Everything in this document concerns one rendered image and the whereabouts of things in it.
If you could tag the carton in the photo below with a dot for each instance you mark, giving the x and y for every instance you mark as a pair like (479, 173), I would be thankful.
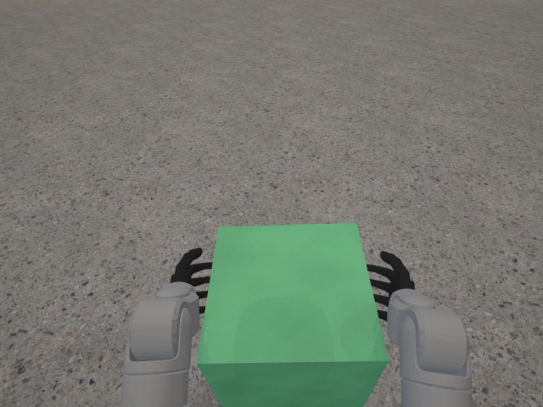
(290, 319)

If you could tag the robot right hand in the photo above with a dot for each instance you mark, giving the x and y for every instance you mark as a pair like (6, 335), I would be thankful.
(399, 279)

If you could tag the robot right forearm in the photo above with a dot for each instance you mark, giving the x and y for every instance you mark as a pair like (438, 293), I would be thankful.
(434, 352)

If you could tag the robot left hand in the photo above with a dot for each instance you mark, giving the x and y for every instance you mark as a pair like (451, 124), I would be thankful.
(184, 271)

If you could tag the robot left forearm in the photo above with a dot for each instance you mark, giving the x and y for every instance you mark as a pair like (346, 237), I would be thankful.
(158, 348)

